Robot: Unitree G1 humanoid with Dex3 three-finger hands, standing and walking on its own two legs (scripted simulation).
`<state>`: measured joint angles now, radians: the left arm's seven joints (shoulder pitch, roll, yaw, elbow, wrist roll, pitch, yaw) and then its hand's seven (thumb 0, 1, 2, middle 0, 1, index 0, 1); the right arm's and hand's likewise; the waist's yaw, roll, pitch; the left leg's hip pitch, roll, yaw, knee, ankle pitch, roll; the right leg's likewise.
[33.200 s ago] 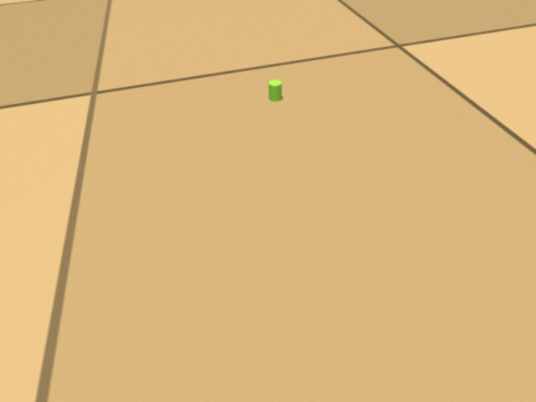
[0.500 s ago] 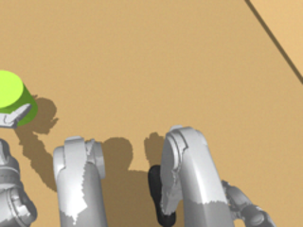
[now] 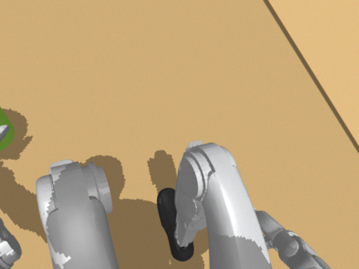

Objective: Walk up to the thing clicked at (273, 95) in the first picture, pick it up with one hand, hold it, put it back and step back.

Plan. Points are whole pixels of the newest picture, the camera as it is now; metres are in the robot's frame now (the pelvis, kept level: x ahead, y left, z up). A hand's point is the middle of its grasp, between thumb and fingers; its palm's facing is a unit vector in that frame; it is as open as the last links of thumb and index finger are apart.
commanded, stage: lower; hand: left
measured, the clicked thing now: out of the picture +0.42 +0.32 -0.17
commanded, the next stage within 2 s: loosen in 1.00 s
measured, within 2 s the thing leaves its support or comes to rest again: neither
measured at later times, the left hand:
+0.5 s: hand out of the picture +0.42 +0.33 -0.17, palm faces +0.52 -0.86 -0.01, open 11.9 cm
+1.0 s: hand out of the picture +0.42 +0.33 -0.19, palm faces +0.54 -0.84 -0.01, open 11.9 cm
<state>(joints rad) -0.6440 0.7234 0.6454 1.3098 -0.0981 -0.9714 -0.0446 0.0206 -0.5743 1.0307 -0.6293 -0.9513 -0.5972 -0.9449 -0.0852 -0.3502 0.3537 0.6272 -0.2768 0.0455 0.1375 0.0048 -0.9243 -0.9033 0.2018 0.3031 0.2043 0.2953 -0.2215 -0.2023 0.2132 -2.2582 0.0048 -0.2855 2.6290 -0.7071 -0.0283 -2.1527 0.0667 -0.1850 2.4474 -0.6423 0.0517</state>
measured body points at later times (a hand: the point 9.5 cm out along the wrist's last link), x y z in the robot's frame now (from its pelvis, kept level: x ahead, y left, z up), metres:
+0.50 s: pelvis -0.01 +0.01 -0.01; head +0.23 +0.18 +0.33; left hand +0.39 +0.37 -0.16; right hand +0.16 -0.25 -0.05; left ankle +0.08 +0.13 -0.25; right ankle +0.12 -0.12 -0.25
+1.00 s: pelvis -0.01 +0.01 -0.01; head +0.22 +0.20 +0.32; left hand +0.38 +0.37 -0.18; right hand +0.16 -0.24 -0.03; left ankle +0.08 +0.13 -0.25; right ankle +0.12 -0.12 -0.25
